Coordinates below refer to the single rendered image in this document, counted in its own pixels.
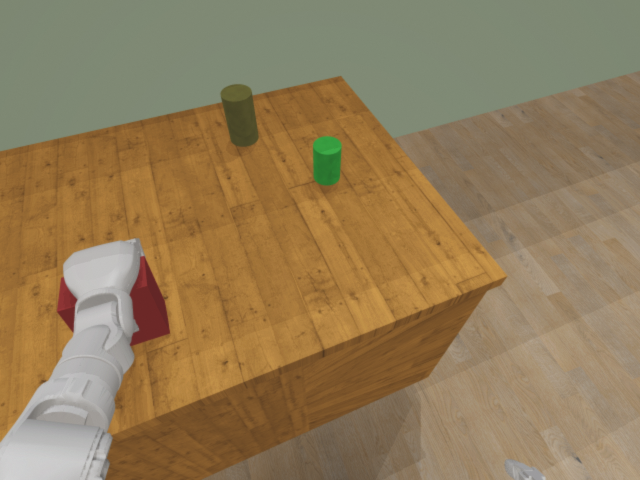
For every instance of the left robot forearm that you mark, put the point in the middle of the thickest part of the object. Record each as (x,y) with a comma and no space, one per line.
(84,383)

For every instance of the robot left hand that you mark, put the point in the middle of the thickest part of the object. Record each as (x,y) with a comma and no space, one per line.
(111,265)

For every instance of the sponge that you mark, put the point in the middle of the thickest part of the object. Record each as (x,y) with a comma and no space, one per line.
(149,309)

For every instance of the robot left upper arm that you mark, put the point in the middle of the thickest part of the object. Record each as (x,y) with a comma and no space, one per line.
(47,450)

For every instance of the table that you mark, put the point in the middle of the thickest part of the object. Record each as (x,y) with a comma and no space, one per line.
(290,303)

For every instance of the robot right hand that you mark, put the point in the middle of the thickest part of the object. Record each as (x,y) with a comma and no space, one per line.
(520,471)

